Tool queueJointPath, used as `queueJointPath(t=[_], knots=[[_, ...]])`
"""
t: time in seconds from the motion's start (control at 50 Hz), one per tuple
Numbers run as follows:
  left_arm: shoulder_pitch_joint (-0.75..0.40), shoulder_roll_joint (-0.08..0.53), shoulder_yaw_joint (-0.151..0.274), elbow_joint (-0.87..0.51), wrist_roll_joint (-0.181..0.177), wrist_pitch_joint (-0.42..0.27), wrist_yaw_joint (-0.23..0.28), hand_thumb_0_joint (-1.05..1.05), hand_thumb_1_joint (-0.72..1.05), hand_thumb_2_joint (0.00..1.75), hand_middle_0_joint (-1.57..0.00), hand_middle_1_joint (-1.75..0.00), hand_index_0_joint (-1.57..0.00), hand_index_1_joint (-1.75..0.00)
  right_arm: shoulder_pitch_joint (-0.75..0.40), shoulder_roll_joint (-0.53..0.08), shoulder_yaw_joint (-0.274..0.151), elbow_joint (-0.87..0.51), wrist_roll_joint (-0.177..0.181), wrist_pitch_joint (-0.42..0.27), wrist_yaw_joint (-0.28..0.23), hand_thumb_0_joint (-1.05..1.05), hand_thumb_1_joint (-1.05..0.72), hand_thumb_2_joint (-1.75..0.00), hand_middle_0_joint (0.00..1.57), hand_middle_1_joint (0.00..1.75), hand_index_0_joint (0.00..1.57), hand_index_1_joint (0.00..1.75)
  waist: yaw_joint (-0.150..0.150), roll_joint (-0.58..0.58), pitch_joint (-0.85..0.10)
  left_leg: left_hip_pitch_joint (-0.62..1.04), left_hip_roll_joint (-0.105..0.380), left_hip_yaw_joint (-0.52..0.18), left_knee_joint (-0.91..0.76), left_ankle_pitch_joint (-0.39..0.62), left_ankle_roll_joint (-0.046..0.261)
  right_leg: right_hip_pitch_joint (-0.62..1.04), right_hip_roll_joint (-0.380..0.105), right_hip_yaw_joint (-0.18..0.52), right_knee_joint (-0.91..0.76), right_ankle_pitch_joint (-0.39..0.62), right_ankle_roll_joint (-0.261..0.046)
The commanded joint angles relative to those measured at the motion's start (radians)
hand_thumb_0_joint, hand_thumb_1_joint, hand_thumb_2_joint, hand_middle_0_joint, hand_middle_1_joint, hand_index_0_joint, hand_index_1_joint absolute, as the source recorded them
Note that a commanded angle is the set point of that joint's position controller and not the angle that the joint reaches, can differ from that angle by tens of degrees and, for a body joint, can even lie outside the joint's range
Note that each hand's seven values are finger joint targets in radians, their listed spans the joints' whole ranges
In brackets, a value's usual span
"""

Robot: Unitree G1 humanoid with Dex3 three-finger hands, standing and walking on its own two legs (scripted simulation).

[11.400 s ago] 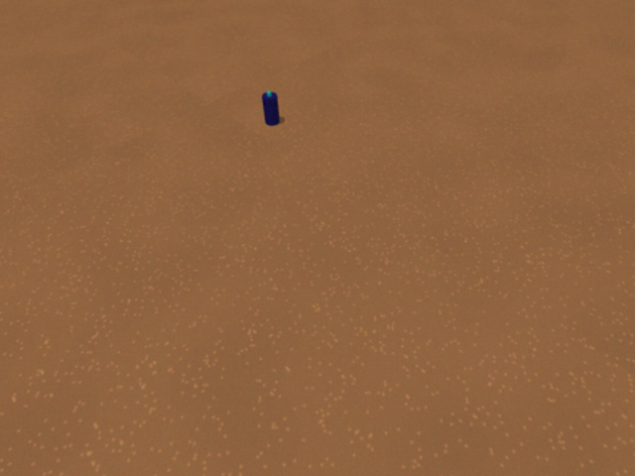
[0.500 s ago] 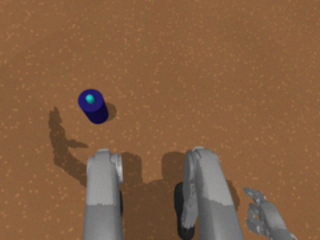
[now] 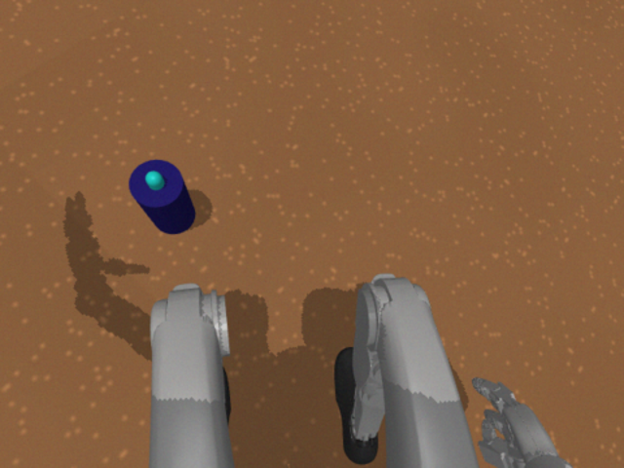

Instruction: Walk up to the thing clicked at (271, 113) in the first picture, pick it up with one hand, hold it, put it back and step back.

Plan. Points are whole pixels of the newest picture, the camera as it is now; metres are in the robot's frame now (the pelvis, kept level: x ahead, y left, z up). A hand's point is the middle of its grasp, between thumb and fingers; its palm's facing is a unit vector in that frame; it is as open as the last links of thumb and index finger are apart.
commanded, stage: go down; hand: left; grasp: from the side
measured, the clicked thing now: (164, 197) +0.51 +0.23 -0.28
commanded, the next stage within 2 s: approach in 0.02 s
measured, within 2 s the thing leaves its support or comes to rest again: neither
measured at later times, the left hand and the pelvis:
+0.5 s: hand out of the picture +0.44 +0.39 -0.08, palm faces +0.24 -0.97 +0.00, open 17.5 cm; pelvis +0.00 +0.00 -0.04, yaw -3 degrees
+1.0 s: hand (121, 208) +0.47 +0.29 -0.23, palm faces +0.22 -0.97 +0.03, open 17.6 cm; pelvis -0.01 +0.02 -0.09, yaw -9 degrees
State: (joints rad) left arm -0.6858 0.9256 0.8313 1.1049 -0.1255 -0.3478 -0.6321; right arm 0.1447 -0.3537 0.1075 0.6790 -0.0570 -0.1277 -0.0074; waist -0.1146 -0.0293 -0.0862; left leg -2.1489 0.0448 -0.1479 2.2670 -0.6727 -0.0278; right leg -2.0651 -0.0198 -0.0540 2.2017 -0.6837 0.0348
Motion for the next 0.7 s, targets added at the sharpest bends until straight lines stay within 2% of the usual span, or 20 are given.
queueJointPath(t=[0.0,0.04,0.06,0.1,0.14,0.22,0.28,0.3,0.32,0.36,0.38,0.42,0.46,0.48,0.54,0.58,0.6,0.62,0.66,0.68], knots=[[-0.226,0.424,0.047,-0.207,-0.035,-0.064,-0.001,0.0,-0.41,0.1,-0.03,-0.07,-0.02,-0.07,0.13,-0.244,-0.083,-0.043,0.005,-0.016,-0.016,0.0,-0.91,-0.91,0.2,0.3,0.2,0.3,0.038,0.269,-0.58,0.475,-0.004,0.07,-0.299,0.085,0.049,0.232,0.031,-0.066,-0.22,0.087,-0.071],[-0.209,0.475,0.081,-0.203,-0.033,-0.065,0.005,0.0,-0.41,0.09,-0.03,-0.06,-0.02,-0.06,0.121,-0.25,-0.081,-0.061,0.005,-0.015,-0.018,0.0,-0.91,-0.91,0.2,0.3,0.2,0.3,0.057,0.272,-0.607,0.479,-0.006,0.08,-0.292,0.1,0.049,0.264,0.031,-0.062,-0.224,0.098,-0.07],[-0.216,0.453,0.059,-0.206,-0.033,-0.067,0.0,0.0,-0.4,0.09,-0.03,-0.07,-0.02,-0.07,0.126,-0.249,-0.08,-0.051,0.006,-0.013,-0.017,0.0,-0.91,-0.91,0.2,0.3,0.2,0.3,0.049,0.291,-0.596,0.489,-0.002,0.067,-0.303,0.09,0.045,0.237,0.031,-0.068,-0.208,0.09,-0.073],[-0.211,0.442,0.064,-0.195,-0.039,-0.066,-0.005,0.0,-0.41,0.15,-0.05,-0.11,-0.02,-0.13,0.124,-0.252,-0.079,-0.051,0.004,-0.014,-0.017,0.0,-0.92,-0.91,0.2,0.3,0.2,0.3,0.04,0.297,-0.598,0.498,-0.003,0.066,-0.29,0.107,0.044,0.232,0.031,-0.068,-0.206,0.107,-0.072],[-0.235,0.434,0.056,-0.184,-0.041,-0.076,-0.011,0.0,-0.51,0.02,-0.07,-0.06,-0.05,-0.07,0.129,-0.253,-0.073,-0.048,0.003,-0.016,-0.016,0.0,-0.91,-0.9,0.2,0.3,0.2,0.3,0.021,0.287,-0.573,0.482,-0.002,0.057,-0.28,0.116,0.043,0.213,0.031,-0.073,-0.193,0.113,-0.073],[-0.235,0.356,0.027,-0.086,-0.068,-0.124,-0.022,0.0,-0.57,0.0,-0.08,-0.06,-0.06,-0.07,0.114,-0.248,-0.05,-0.051,-0.011,-0.022,-0.009,0.0,-0.91,-0.9,0.2,0.3,0.2,0.3,-0.024,0.204,-0.5,0.386,-0.001,0.062,-0.21,0.126,0.053,0.219,0.039,-0.08,-0.186,0.125,-0.064],[-0.24,0.366,0.029,-0.028,-0.077,-0.177,-0.021,0.0,-0.57,0.0,-0.08,-0.06,-0.07,-0.07,0.087,-0.256,-0.029,-0.071,-0.027,-0.028,-0.003,0.0,-0.91,-0.9,0.2,0.3,0.2,0.3,-0.03,0.188,-0.484,0.346,0.001,0.067,-0.168,0.105,0.055,0.227,0.047,-0.087,-0.169,0.114,-0.06],[-0.254,0.328,-0.008,-0.003,-0.075,-0.194,-0.023,0.0,-0.57,0.0,-0.08,-0.06,-0.07,-0.07,0.08,-0.256,-0.022,-0.074,-0.032,-0.027,-0.001,0.0,-0.9,-0.9,0.2,0.3,0.2,0.3,-0.051,0.187,-0.459,0.334,0.003,0.064,-0.165,0.081,0.055,0.217,0.049,-0.095,-0.166,0.095,-0.059],[-0.257,0.362,0.008,-0.004,-0.073,-0.211,-0.015,0.0,-0.56,0.0,-0.08,-0.06,-0.07,-0.07,0.066,-0.263,-0.019,-0.082,-0.038,-0.027,0.001,0.0,-0.9,-0.9,0.2,0.3,0.2,0.3,-0.037,0.187,-0.455,0.323,0.004,0.063,-0.16,0.057,0.055,0.213,0.052,-0.096,-0.162,0.075,-0.06],[-0.248,0.332,-0.019,0.054,-0.07,-0.241,-0.008,0.0,-0.56,0.01,-0.08,-0.07,-0.07,-0.07,0.056,-0.268,0.0,-0.083,-0.049,-0.019,0.009,0.0,-0.9,-0.9,0.2,0.3,0.2,0.3,-0.05,0.188,-0.44,0.321,0.006,0.054,-0.146,0.041,0.05,0.197,0.057,-0.11,-0.144,0.061,-0.059],[-0.265,0.387,0.006,0.041,-0.066,-0.261,0.0,0.0,-0.55,0.02,-0.07,-0.07,-0.06,-0.07,0.04,-0.276,0.01,-0.095,-0.058,-0.013,0.011,0.0,-0.89,-0.9,0.2,0.3,0.2,0.3,-0.05,0.206,-0.435,0.313,0.009,0.049,-0.14,0.035,0.048,0.202,0.06,-0.119,-0.13,0.059,-0.06],[-0.283,0.418,0.015,0.041,-0.059,-0.295,0.014,0.0,-0.56,0.03,-0.07,-0.08,-0.06,-0.08,0.021,-0.292,0.025,-0.099,-0.071,0.003,0.015,0.0,-0.89,-0.9,0.2,0.3,0.2,0.3,-0.048,0.255,-0.445,0.35,0.014,0.036,-0.128,0.041,0.04,0.175,0.062,-0.129,-0.1,0.067,-0.062],[-0.277,0.436,0.033,0.025,-0.056,-0.331,0.03,0.0,-0.57,0.03,-0.07,-0.08,-0.06,-0.08,0.012,-0.301,0.046,-0.105,-0.091,0.018,0.02,0.0,-0.9,-0.9,0.2,0.3,0.2,0.3,-0.051,0.297,-0.495,0.394,0.018,0.031,-0.096,0.124,0.031,0.214,0.062,-0.134,-0.067,0.14,-0.06],[-0.274,0.398,0.007,0.035,-0.05,-0.347,0.038,0.0,-0.56,0.04,-0.06,-0.08,-0.05,-0.09,0.011,-0.304,0.057,-0.101,-0.101,0.025,0.025,0.0,-0.9,-0.9,0.2,0.3,0.2,0.3,-0.065,0.322,-0.5,0.428,0.021,0.023,-0.09,0.17,0.023,0.212,0.06,-0.141,-0.047,0.174,-0.062],[-0.296,0.398,-0.001,-0.01,-0.033,-0.395,0.072,0.0,-0.58,0.05,-0.07,-0.09,-0.06,-0.1,-0.023,-0.321,0.069,-0.111,-0.127,0.045,0.032,0.0,-0.92,-0.91,0.2,0.3,0.2,0.3,-0.075,0.391,-0.5,0.472,0.028,0.007,-0.07,0.191,0.012,0.181,0.063,-0.154,-0.02,0.189,-0.063],[-0.288,0.365,-0.028,0.0,-0.022,-0.419,0.096,0.0,-0.58,0.07,-0.06,-0.1,-0.05,-0.11,-0.032,-0.326,0.087,-0.1,-0.143,0.06,0.038,0.0,-0.92,-0.91,0.2,0.3,0.2,0.3,-0.094,0.418,-0.473,0.478,0.031,-0.002,-0.061,0.207,0.005,0.182,0.063,-0.164,-0.002,0.205,-0.062],[-0.267,0.411,0.011,-0.009,-0.017,-0.434,0.114,0.0,-0.59,0.07,-0.06,-0.11,-0.05,-0.12,-0.047,-0.337,0.086,-0.109,-0.151,0.067,0.038,0.0,-0.92,-0.91,0.2,0.3,0.2,0.3,-0.082,0.431,-0.474,0.475,0.032,-0.004,-0.053,0.211,0.005,0.182,0.065,-0.167,0.007,0.21,-0.062],[-0.251,0.404,0.005,0.014,-0.008,-0.444,0.129,0.0,-0.58,0.07,-0.06,-0.11,-0.05,-0.11,-0.049,-0.338,0.096,-0.106,-0.161,0.075,0.04,0.0,-0.93,-0.91,0.2,0.3,0.2,0.3,-0.091,0.429,-0.475,0.474,0.034,-0.004,-0.034,0.224,0.005,0.197,0.066,-0.168,0.01,0.221,-0.06],[-0.251,0.321,-0.04,0.036,-0.013,-0.476,0.146,0.0,-0.57,0.08,-0.06,-0.11,-0.05,-0.12,-0.076,-0.339,0.114,-0.116,-0.174,0.086,0.048,0.0,-0.93,-0.91,0.2,0.3,0.2,0.3,-0.124,0.414,-0.438,0.456,0.037,-0.019,-0.023,0.227,0.004,0.2,0.068,-0.183,0.02,0.231,-0.058],[-0.248,0.332,-0.034,0.047,-0.013,-0.488,0.159,0.0,-0.58,0.08,-0.06,-0.11,-0.04,-0.12,-0.087,-0.342,0.123,-0.115,-0.179,0.089,0.048,0.0,-0.93,-0.91,0.2,0.3,0.2,0.3,-0.126,0.399,-0.422,0.44,0.039,-0.024,-0.015,0.205,0.004,0.192,0.072,-0.189,0.024,0.216,-0.057]])
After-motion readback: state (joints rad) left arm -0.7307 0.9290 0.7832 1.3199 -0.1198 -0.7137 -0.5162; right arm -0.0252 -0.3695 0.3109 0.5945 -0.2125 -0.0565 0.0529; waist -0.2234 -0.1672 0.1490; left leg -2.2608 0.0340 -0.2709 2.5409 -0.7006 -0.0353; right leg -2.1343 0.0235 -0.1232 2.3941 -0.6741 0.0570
